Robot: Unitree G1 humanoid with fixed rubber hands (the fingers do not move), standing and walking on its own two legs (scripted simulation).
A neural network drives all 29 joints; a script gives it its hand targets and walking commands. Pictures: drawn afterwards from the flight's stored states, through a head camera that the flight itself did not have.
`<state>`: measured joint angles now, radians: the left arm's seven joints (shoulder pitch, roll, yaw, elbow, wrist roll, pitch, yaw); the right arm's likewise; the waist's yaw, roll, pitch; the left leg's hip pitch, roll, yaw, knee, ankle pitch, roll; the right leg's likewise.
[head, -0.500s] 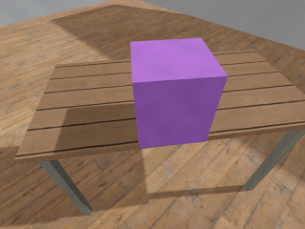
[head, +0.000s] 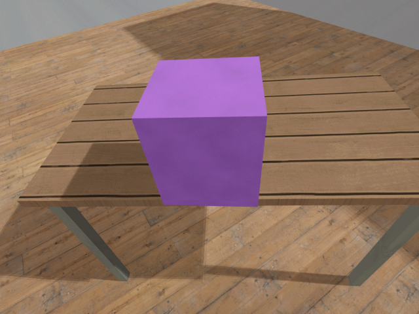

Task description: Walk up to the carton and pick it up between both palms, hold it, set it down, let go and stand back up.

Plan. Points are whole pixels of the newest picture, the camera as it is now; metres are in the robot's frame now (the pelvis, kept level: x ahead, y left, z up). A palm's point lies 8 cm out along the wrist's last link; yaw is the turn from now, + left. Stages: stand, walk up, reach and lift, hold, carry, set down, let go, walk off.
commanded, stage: walk up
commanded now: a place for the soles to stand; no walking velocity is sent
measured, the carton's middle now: (208, 134) +0.50 +0.05 +0.08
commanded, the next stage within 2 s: reach and lift in 1.52 s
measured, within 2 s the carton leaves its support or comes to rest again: neither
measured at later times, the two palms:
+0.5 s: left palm out of the picture +0.02 +0.27 -0.12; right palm out of the picture +0.08 -0.22 -0.13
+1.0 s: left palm out of the picture +0.03 +0.28 -0.13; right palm out of the picture +0.05 -0.23 -0.13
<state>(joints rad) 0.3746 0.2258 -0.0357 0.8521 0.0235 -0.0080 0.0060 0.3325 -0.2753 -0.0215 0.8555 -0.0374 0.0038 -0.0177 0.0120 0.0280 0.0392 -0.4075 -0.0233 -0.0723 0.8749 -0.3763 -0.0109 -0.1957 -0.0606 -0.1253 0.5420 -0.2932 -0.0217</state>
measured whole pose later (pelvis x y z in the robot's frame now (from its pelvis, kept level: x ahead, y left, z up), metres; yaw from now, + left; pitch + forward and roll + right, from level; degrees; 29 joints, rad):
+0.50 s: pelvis +0.02 +0.02 +0.00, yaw +3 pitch -3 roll +0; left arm 0.38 0.24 -0.04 0.87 0.04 -0.02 0.01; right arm 0.26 -0.24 0.05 0.97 -0.02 0.00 -0.02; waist 0.01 0.01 0.03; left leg -0.19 -0.01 0.03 0.49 -0.26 0.03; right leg -0.13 -0.04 -0.13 0.46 -0.28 0.00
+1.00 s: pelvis +0.03 +0.03 +0.00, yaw +2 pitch -3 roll -1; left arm 0.35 0.24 -0.05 0.93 0.04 -0.01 0.02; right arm 0.29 -0.26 0.05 1.01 -0.02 0.00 -0.01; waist -0.01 0.00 0.03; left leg -0.17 -0.02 0.05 0.49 -0.28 0.05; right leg -0.12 -0.05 -0.11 0.46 -0.29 0.01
